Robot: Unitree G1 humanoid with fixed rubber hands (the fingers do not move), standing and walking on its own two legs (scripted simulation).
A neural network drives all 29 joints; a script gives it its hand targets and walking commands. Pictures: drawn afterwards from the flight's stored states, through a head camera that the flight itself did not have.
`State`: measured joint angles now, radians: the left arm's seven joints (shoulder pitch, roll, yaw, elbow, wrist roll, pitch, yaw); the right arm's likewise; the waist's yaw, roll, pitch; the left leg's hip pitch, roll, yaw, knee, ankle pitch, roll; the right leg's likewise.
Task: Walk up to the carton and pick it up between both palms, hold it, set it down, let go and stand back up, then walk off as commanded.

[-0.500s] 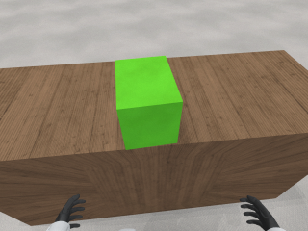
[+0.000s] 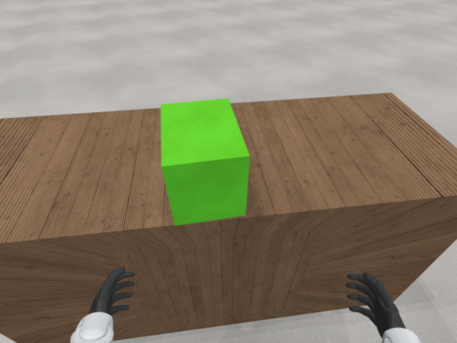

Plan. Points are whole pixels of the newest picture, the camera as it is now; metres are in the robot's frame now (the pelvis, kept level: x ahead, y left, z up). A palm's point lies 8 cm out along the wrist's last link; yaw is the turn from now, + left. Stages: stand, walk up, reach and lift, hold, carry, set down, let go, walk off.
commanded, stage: reach and lift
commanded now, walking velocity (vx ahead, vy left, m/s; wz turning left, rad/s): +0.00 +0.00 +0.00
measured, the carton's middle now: (202, 159) +0.51 +0.08 +0.04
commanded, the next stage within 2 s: none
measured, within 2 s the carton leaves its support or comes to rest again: neither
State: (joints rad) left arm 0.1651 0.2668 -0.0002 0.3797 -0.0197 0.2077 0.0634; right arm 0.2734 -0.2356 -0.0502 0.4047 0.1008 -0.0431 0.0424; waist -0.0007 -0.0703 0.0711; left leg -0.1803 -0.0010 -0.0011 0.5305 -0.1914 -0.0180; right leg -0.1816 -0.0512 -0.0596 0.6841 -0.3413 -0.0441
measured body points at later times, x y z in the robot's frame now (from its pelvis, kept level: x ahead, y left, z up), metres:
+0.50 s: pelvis +0.02 +0.01 +0.01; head +0.01 +0.02 +0.46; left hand +0.24 +0.21 +0.01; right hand +0.23 -0.23 +0.02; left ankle +0.08 +0.16 -0.72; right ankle +0.04 -0.09 -0.72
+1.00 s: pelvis +0.03 +0.00 +0.01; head +0.01 +0.00 +0.46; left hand +0.26 +0.19 +0.04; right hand +0.27 -0.22 +0.07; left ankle +0.08 +0.16 -0.72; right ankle +0.04 -0.09 -0.72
